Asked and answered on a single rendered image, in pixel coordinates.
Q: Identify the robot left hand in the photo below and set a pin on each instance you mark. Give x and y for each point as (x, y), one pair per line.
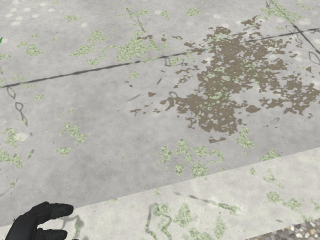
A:
(25, 226)

